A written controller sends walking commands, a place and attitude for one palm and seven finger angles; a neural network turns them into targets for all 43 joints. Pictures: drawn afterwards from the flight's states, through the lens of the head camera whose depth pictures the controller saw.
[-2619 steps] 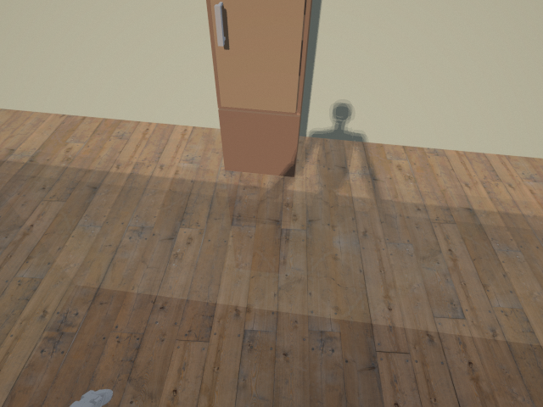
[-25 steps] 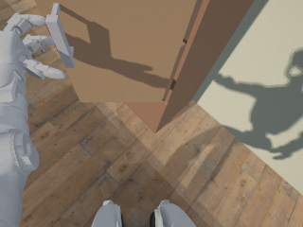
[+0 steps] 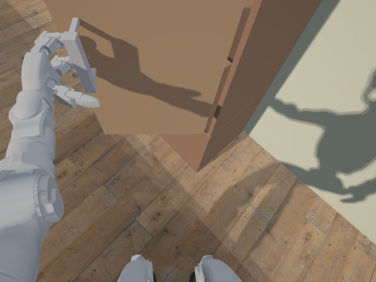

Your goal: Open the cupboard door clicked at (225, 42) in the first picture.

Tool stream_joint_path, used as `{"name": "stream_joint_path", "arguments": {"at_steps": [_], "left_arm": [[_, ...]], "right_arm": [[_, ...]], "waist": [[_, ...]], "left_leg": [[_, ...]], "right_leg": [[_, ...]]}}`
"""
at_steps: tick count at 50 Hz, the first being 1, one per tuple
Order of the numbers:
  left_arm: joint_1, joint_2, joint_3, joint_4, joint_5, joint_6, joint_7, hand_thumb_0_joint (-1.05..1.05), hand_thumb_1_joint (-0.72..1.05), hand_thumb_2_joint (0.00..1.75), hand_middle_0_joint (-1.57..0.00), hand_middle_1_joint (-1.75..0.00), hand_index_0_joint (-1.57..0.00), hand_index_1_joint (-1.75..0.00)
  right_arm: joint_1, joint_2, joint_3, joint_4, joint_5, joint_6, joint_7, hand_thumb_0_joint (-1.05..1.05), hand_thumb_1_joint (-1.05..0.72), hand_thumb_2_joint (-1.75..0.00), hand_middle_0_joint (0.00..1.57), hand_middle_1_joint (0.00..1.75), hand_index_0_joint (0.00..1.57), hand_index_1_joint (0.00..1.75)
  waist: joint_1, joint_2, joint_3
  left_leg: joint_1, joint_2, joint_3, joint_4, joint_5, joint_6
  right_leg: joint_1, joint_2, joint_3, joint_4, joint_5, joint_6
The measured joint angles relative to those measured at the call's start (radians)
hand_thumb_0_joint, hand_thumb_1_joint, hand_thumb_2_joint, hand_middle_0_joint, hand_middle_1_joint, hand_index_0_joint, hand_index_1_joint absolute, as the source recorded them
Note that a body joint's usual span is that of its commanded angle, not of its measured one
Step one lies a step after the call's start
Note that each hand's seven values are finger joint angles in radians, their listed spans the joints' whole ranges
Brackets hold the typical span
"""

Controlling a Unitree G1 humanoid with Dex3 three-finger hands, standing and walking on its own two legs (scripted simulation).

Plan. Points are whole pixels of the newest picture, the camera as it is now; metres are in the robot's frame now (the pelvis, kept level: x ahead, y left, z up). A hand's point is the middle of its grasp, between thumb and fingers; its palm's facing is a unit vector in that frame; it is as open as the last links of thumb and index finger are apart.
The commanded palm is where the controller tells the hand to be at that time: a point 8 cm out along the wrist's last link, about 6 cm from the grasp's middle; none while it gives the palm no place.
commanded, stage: slide the fingers in behind the handle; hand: left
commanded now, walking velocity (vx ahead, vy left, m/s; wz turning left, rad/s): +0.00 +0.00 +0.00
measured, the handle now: (83, 58) +0.57 +0.18 +0.09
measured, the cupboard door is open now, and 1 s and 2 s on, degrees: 50 50 52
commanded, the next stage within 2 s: close the thumb around the handle in 0.86 s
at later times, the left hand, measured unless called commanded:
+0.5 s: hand (92, 75) +0.52 +0.16 +0.09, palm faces -0.01 -1.00 -0.01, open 14.0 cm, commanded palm +0.49 +0.20 +0.09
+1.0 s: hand (91, 78) +0.51 +0.16 +0.09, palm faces +0.00 -1.00 +0.00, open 14.0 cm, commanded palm +0.49 +0.20 +0.09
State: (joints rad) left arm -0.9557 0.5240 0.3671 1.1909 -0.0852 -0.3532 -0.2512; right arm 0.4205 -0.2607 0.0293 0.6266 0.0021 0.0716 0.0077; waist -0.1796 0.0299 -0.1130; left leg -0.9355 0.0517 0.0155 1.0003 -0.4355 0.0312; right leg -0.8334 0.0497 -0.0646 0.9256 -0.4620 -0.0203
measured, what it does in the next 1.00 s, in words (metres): stands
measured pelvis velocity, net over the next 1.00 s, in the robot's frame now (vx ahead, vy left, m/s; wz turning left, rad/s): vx -0.01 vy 0.00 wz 0.01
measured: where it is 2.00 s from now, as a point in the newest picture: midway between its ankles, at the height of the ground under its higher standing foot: outside the picture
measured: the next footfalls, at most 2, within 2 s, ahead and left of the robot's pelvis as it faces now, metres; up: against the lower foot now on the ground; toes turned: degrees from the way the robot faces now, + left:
none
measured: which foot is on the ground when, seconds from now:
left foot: down 0.00-1.00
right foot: down 0.00-1.00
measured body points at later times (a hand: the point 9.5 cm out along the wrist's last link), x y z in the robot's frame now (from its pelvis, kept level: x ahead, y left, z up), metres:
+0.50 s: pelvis -0.01 +0.00 +0.00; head +0.11 +0.02 +0.43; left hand +0.51 +0.21 +0.10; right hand -0.01 -0.26 -0.11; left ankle +0.01 +0.10 -0.68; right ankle -0.02 -0.11 -0.68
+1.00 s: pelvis -0.01 +0.00 +0.00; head +0.11 +0.02 +0.43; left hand +0.50 +0.21 +0.10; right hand -0.01 -0.27 -0.11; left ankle +0.01 +0.10 -0.68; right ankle -0.02 -0.11 -0.68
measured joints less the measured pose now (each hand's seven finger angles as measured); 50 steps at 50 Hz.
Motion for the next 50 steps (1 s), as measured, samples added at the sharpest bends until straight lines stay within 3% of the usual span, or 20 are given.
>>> {"name": "stream_joint_path", "arguments": {"at_steps": [13,20,25,33,50], "left_arm": [[0.000,-0.046,-0.020,-0.012,0.005,-0.017,0.042,-0.01,-0.50,0.30,-0.30,-1.20,-0.30,-1.20],[-0.017,-0.052,-0.023,0.024,0.008,0.004,0.059,-0.01,-0.50,0.30,-0.30,-1.20,-0.30,-1.20],[-0.016,-0.069,-0.028,0.004,0.008,-0.029,0.077,-0.01,-0.50,0.30,-0.30,-1.20,-0.30,-1.20],[-0.012,-0.060,-0.013,0.019,0.021,-0.015,0.082,-0.01,-0.50,0.30,-0.30,-1.20,-0.30,-1.20],[-0.011,-0.077,-0.037,0.028,0.006,-0.022,0.080,-0.01,-0.50,0.30,-0.30,-1.20,-0.30,-1.20]], "right_arm": [[-0.012,-0.002,-0.007,0.006,-0.004,-0.007,0.006,0.00,-0.91,-0.90,0.20,0.30,0.20,0.30],[-0.009,0.003,-0.001,0.004,-0.002,-0.006,0.007,0.00,-0.91,-0.90,0.20,0.30,0.20,0.30],[-0.003,0.005,-0.004,0.014,-0.008,-0.018,0.011,0.00,-0.91,-0.90,0.20,0.30,0.20,0.30],[0.006,0.004,-0.004,0.010,-0.006,-0.011,0.011,0.00,-0.91,-0.90,0.20,0.30,0.20,0.30],[-0.007,-0.004,-0.009,0.017,-0.004,-0.015,0.009,0.00,-0.91,-0.90,0.20,0.30,0.20,0.30]], "waist": [[-0.001,0.002,-0.002],[-0.006,0.005,0.004],[-0.004,0.006,0.003],[-0.010,0.007,-0.001],[-0.001,0.005,-0.001]], "left_leg": [[0.004,-0.002,-0.003,0.004,-0.001,-0.003],[0.006,-0.004,-0.003,0.001,0.004,-0.003],[-0.004,-0.004,-0.001,0.005,0.006,-0.004],[0.003,-0.002,0.004,0.001,0.007,-0.003],[0.010,-0.007,-0.003,-0.001,0.011,-0.002]], "right_leg": [[0.004,-0.001,-0.003,0.008,-0.004,-0.003],[0.003,-0.003,-0.003,0.010,-0.002,-0.004],[-0.009,-0.004,-0.001,0.018,-0.002,-0.004],[-0.006,-0.002,0.005,0.017,-0.001,-0.004],[0.006,-0.006,-0.001,0.012,0.002,-0.003]]}}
